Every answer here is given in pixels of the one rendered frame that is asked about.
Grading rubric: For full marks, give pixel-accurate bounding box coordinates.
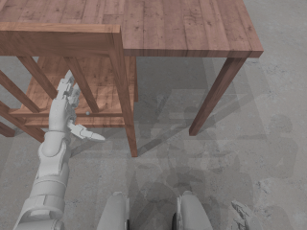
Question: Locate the robot right shin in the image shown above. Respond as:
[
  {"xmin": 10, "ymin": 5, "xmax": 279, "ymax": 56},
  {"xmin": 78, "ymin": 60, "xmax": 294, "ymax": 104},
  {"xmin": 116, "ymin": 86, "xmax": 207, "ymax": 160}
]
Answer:
[{"xmin": 177, "ymin": 191, "xmax": 192, "ymax": 230}]

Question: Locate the left robot hand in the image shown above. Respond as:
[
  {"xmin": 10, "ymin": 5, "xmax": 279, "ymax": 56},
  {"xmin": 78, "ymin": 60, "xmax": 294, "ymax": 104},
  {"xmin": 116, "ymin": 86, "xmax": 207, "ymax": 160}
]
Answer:
[{"xmin": 48, "ymin": 69, "xmax": 106, "ymax": 143}]

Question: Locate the chair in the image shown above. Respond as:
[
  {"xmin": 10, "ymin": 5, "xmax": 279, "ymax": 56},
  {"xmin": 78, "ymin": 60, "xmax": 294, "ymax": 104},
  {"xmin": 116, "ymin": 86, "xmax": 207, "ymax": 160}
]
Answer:
[{"xmin": 0, "ymin": 22, "xmax": 139, "ymax": 157}]

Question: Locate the right robot hand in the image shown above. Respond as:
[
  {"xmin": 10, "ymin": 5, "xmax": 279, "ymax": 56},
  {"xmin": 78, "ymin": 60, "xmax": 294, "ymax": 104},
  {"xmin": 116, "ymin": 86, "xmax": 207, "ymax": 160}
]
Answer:
[{"xmin": 229, "ymin": 200, "xmax": 264, "ymax": 230}]

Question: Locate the table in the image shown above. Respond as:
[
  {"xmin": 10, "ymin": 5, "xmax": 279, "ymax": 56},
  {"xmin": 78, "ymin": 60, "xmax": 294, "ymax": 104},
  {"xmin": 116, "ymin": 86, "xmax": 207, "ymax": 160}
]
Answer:
[{"xmin": 0, "ymin": 0, "xmax": 264, "ymax": 137}]

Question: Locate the robot right thigh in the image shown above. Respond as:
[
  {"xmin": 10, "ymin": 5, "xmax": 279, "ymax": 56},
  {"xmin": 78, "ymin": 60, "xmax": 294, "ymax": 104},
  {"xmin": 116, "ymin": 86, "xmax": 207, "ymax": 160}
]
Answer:
[{"xmin": 176, "ymin": 195, "xmax": 213, "ymax": 230}]

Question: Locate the left robot upper arm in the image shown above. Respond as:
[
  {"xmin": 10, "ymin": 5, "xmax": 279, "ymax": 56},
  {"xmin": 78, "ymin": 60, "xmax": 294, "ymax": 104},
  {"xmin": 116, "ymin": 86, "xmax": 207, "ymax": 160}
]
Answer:
[{"xmin": 14, "ymin": 218, "xmax": 65, "ymax": 230}]

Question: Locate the robot left forearm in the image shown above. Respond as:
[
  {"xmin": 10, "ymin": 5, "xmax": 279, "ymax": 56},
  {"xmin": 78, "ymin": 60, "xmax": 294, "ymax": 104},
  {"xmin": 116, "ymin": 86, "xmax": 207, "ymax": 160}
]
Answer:
[{"xmin": 12, "ymin": 130, "xmax": 71, "ymax": 230}]

